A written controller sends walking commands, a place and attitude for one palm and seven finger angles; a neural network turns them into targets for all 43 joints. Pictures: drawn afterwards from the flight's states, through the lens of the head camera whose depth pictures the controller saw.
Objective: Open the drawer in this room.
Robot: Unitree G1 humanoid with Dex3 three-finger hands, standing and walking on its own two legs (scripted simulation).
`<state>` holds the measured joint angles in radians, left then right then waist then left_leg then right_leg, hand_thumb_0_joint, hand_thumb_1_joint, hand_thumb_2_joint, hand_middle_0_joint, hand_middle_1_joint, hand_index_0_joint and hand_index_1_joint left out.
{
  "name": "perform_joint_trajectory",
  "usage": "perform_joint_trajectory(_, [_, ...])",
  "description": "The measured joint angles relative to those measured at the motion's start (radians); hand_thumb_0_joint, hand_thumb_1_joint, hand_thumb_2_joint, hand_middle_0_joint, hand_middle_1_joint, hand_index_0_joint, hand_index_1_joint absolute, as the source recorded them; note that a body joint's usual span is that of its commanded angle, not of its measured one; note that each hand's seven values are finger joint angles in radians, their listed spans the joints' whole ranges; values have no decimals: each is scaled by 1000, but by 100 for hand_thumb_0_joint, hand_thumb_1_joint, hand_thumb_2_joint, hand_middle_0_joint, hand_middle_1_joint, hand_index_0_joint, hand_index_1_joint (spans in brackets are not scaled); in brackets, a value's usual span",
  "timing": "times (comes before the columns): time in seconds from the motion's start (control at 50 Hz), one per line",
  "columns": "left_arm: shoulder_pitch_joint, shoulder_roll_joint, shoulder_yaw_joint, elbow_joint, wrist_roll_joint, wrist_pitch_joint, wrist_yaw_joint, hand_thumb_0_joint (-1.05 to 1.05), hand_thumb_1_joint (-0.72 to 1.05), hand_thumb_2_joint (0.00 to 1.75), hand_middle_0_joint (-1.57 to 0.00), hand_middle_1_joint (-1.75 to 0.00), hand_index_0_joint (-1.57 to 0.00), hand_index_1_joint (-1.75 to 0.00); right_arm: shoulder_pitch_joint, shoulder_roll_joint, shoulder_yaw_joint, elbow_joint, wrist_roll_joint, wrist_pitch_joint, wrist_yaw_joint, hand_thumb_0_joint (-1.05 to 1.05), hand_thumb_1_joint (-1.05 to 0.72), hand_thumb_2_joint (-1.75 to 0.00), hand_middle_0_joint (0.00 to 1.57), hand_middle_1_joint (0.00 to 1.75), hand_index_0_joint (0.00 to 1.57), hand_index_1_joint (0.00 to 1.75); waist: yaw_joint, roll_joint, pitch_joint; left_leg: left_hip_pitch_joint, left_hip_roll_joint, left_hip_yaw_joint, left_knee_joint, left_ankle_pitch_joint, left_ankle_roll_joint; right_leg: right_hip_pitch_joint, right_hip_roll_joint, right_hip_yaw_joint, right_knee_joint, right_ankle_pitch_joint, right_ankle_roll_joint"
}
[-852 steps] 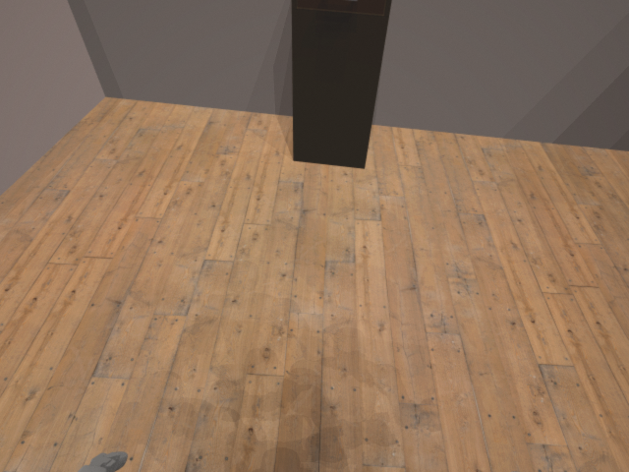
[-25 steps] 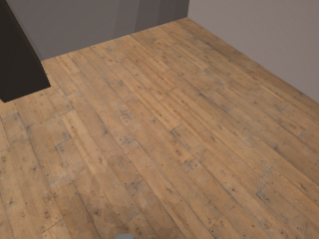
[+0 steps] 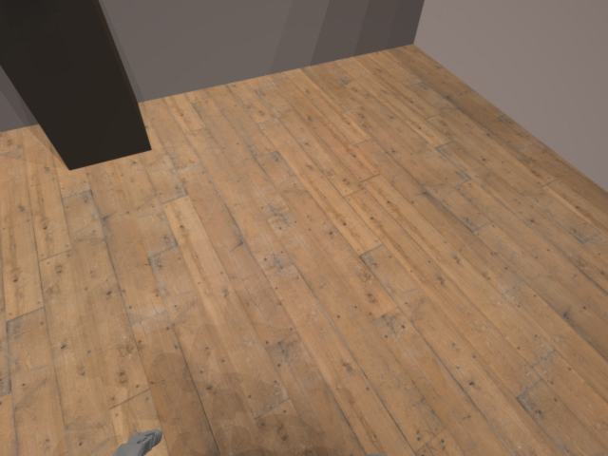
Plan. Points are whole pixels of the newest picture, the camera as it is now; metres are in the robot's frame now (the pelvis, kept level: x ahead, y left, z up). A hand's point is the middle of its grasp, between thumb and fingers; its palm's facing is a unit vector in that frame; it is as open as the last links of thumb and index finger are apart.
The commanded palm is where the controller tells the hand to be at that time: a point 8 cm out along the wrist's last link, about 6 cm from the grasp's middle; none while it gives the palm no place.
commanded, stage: turn or walk to find it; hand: left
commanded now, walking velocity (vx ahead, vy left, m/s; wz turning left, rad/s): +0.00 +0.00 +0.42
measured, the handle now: out of the picture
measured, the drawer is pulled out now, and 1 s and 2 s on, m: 0.00 0.00 0.00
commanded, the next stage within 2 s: stand and wait in 0.28 s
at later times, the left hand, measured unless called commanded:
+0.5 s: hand out of the picture -0.05 +0.17 -0.17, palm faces +0.25 -0.94 -0.25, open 7.3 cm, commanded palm none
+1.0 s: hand out of the picture -0.07 +0.17 -0.16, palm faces +0.35 -0.90 -0.27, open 7.4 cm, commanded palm none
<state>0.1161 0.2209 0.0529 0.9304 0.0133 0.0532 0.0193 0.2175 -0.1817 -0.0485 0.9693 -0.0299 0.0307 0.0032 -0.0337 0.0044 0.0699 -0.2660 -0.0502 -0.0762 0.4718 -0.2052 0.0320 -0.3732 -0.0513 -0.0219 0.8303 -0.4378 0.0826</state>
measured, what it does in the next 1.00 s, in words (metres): steps on the spot, turning left: right foot, then left foot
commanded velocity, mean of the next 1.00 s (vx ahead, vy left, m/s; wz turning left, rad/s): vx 0.00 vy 0.00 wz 0.29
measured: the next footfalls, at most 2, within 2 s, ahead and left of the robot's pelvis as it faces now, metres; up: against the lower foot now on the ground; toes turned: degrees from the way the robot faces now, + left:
right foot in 0.08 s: +0.03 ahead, -0.13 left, +0.00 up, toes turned +0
left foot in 0.54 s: -0.05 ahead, +0.11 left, +0.00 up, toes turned +15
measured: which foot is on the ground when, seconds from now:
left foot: down 0.00-0.08, up 0.10-0.52, down 0.54-0.96, up 0.98-1.00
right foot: up 0.00-0.06, down 0.08-0.56, up 0.58-0.94, down 0.96-1.00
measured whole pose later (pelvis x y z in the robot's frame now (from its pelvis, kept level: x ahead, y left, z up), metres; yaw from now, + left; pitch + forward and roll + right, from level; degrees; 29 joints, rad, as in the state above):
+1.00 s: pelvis -0.08 -0.04 -0.01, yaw +20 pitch -2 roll +1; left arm 0.17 0.17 0.04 1.00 0.02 0.01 0.03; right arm 0.19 -0.21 -0.07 1.04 -0.02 0.05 0.00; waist -0.01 0.04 0.07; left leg -0.33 -0.03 -0.05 0.65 -0.35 -0.01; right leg -0.23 -0.04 -0.10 0.57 -0.31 -0.01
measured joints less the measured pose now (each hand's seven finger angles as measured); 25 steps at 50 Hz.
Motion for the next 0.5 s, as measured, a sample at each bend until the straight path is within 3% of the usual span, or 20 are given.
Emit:
perform_joint_trajectory(0.06, [-12, -16, -7, -16, -5, -15, 0, 0, 91, 90, -20, -30, -20, -30, 24, -12, -10, 10, 1, 8, 0, 1, -90, -90, 20, 30, 21, 30, -11, 15, -3, -35, -10, -24, 35, -5, -20, 76, 21, -10, -181, 78, -11])
perform_joint_trajectory(0.1, [-11, -30, -11, -20, -1, -33, 3, 0, 91, 90, -20, -30, -20, -30, 37, -25, -19, 19, 9, 13, 1, 1, -90, -90, 20, 30, 21, 30, -11, 35, -3, -69, -11, -39, 99, -41, -32, 118, 32, -28, -276, 143, -59])
perform_joint_trajectory(0.16, [10, -53, -23, -25, 5, -41, 5, 0, 90, 90, -20, -30, -20, -30, 47, -44, -35, 30, 7, 33, 2, 1, -91, -90, 20, 30, 21, 30, -16, 52, -3, -158, -19, -20, 374, -226, -47, 130, 19, -65, -265, 127, -110])
perform_joint_trajectory(0.22, [39, -67, -23, -19, 4, -37, 9, 0, 90, 90, -20, -30, -20, -30, 52, -59, -45, 37, 2, 43, 9, 1, -91, -90, 20, 30, 20, 30, -15, 50, -8, -220, 3, 13, 610, -212, -62, 159, -1, -94, -299, 138, -114])
perform_joint_trajectory(0.28, [62, -73, -24, -8, 5, -41, 8, 0, 90, 90, -20, -30, -20, -30, 52, -68, -49, 40, 2, 44, 13, 1, -91, -90, 20, 30, 20, 30, -14, 46, -6, -233, 40, 23, 701, -169, -82, 176, -15, -126, -320, 148, -114])
perform_joint_trajectory(0.38, [97, -64, -17, 8, 14, -49, 10, 0, 91, 90, -20, -30, -20, -30, 28, -65, -42, 50, 5, 48, 10, 1, -91, -90, 19, 30, 20, 30, 12, 18, 1, -176, 81, 36, 614, -194, -98, 173, -41, -163, -319, 150, -112])
perform_joint_trajectory(0.5, [145, -33, -12, 56, 22, -49, 6, 0, 91, 90, -20, -30, -20, -30, -49, -49, -18, 47, 15, 24, 0, 1, -91, -90, 19, 30, 20, 30, 62, -14, 11, -22, 81, 88, 263, -214, -86, 138, -61, -174, -285, 151, -90])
